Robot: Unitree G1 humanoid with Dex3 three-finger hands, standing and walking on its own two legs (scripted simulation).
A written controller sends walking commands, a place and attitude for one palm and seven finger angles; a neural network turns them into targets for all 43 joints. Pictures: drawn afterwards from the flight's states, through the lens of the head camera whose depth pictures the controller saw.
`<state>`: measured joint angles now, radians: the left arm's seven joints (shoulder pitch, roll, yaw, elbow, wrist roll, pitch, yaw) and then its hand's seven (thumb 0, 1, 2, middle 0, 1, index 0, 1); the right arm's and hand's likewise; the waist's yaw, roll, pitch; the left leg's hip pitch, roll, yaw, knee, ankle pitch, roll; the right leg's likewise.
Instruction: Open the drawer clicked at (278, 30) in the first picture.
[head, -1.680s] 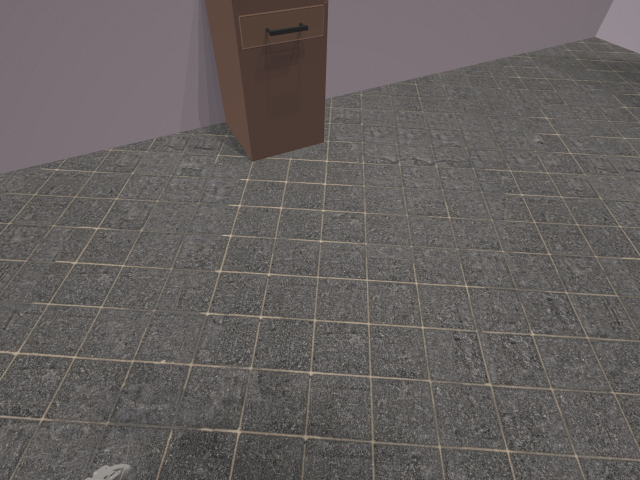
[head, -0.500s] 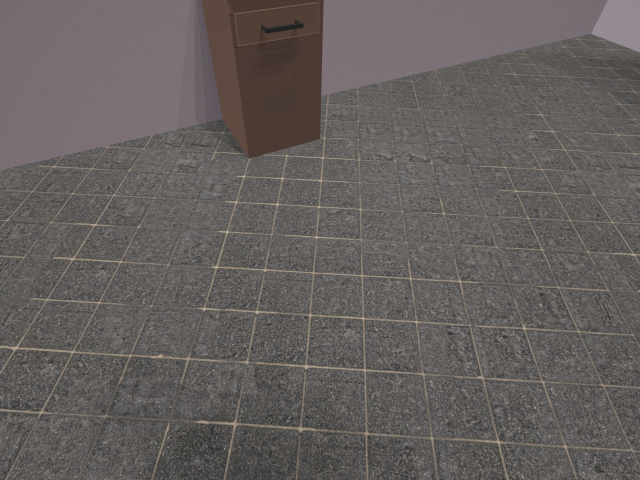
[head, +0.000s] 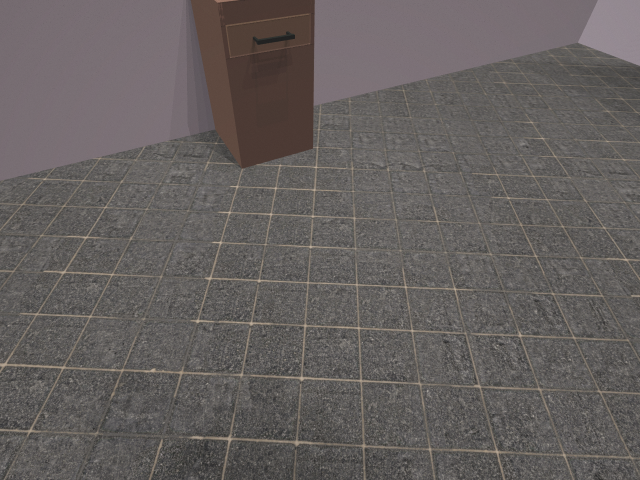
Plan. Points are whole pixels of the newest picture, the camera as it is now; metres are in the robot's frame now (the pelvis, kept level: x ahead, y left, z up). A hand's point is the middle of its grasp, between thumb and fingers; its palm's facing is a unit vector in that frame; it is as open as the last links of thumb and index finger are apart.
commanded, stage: walk to a spot facing it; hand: left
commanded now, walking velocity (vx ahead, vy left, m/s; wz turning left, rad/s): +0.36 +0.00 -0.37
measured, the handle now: (274, 37) +1.83 +0.33 -0.13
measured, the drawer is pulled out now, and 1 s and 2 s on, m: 0.00 0.00 0.00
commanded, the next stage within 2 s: none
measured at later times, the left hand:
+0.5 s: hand out of the picture +0.05 +0.14 -0.17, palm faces -0.06 -0.99 -0.15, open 7.4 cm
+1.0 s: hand (266, 284) +0.52 +0.15 -0.16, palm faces -0.25 -0.96 -0.16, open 7.4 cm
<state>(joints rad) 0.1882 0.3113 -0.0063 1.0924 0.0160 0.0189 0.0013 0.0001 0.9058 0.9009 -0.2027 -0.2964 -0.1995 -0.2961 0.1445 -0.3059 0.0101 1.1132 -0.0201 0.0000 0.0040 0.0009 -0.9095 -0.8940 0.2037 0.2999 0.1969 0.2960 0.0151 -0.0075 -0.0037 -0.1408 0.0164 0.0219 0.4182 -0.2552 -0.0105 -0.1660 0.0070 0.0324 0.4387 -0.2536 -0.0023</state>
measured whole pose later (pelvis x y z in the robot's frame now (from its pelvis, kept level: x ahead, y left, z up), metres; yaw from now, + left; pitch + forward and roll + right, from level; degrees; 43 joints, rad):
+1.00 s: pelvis +0.38 +0.00 +0.00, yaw -16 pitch -1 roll +0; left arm 0.17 0.18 0.07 0.99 0.04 0.00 -0.02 0.00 0.91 0.90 -0.20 -0.30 -0.19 -0.29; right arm 0.40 -0.16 -0.05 1.12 -0.02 -0.09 -0.02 -0.01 -0.93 -0.89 0.20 0.30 0.19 0.30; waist -0.02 -0.04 0.01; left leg -0.06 -0.01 0.24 0.32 -0.26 0.07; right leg -0.60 -0.14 -0.04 0.92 -0.13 0.02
